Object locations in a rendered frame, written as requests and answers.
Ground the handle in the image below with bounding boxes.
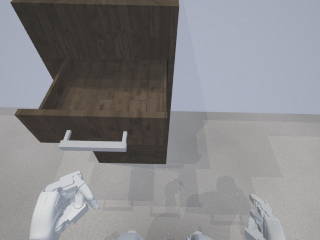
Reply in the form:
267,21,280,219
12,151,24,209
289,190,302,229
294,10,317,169
58,130,128,152

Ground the cabinet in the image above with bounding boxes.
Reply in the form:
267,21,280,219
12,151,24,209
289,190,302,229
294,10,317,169
10,0,179,165

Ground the robot right shin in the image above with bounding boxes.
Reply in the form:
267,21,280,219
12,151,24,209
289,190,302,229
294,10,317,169
193,231,203,235

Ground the robot right hand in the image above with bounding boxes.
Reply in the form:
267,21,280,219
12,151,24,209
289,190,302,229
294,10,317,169
245,193,286,240

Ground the robot left hand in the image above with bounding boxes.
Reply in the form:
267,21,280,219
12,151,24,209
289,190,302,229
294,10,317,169
29,171,100,240

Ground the drawer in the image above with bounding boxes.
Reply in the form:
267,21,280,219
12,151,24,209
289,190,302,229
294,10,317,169
14,58,168,146

